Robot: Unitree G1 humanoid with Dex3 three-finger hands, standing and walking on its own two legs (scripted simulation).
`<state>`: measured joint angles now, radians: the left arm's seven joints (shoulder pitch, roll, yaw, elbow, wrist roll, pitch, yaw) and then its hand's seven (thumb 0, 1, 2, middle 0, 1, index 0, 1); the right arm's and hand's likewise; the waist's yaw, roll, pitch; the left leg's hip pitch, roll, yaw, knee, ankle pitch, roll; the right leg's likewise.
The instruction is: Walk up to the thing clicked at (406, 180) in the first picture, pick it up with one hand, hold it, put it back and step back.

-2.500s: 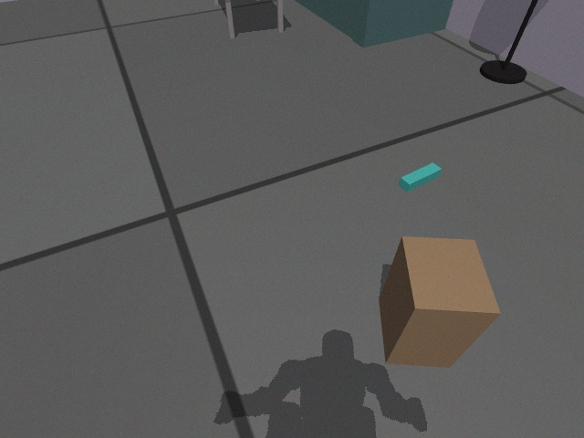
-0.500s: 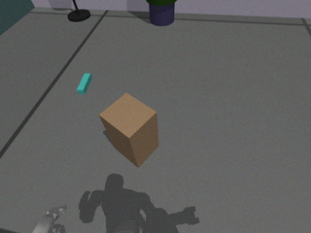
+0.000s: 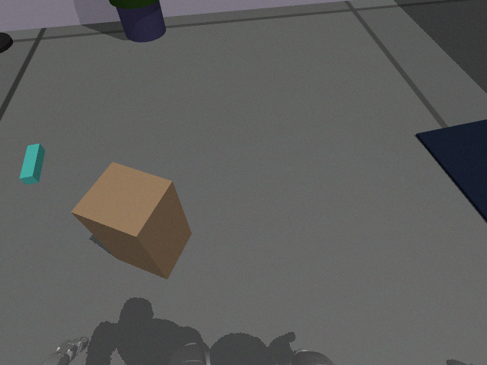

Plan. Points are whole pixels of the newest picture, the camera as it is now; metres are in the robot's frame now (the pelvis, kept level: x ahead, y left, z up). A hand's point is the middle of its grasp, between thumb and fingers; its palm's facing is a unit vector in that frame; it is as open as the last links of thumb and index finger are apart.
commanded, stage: walk up
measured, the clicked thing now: (33, 163) +1.08 +1.15 -0.71
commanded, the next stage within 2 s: stand in 1.50 s
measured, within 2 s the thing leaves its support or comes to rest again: neither
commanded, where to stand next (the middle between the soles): +0.06 +0.00 m, yaw -18 degrees
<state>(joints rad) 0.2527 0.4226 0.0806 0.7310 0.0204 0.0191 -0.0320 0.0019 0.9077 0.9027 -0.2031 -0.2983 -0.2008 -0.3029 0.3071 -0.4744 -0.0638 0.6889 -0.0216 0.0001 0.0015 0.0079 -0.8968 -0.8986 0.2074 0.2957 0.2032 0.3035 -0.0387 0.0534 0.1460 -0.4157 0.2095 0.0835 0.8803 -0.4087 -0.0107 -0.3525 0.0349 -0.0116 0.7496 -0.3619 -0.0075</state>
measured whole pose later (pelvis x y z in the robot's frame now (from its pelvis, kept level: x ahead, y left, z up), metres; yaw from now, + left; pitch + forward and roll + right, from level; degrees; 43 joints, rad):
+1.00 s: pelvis -0.01 +0.02 +0.02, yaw -18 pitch -2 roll +0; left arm 0.17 0.36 0.00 0.99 0.01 -0.03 0.00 0.00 0.91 0.90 -0.20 -0.30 -0.20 -0.30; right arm 0.17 -0.37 0.00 0.99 -0.01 -0.02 0.03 0.01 -0.90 -0.90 0.21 0.30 0.20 0.30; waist -0.02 0.01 0.05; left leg -0.27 0.06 0.05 0.62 -0.31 -0.03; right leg -0.29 0.04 0.11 0.64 -0.31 0.00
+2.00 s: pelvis +0.00 +0.03 +0.04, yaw -18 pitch -2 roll +0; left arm 0.09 0.34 0.01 1.14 0.01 -0.02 0.00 0.00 0.91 0.90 -0.20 -0.30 -0.20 -0.30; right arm 0.08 -0.35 -0.02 1.14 -0.02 -0.01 0.02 0.01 -0.90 -0.90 0.20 0.30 0.20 0.30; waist -0.02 0.00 0.05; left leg -0.13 0.04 0.06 0.35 -0.18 -0.02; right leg -0.13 0.01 0.11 0.34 -0.17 0.03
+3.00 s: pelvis +0.01 +0.03 +0.04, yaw -17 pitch -2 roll +0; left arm 0.11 0.35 0.00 1.12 0.01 -0.01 0.00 0.00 0.91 0.90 -0.20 -0.30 -0.20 -0.30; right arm 0.10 -0.36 -0.01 1.13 -0.01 -0.01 0.02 0.01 -0.90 -0.90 0.20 0.30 0.20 0.30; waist -0.01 0.00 0.06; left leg -0.12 0.02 0.03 0.34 -0.19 -0.01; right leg -0.12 -0.01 0.09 0.33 -0.18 0.03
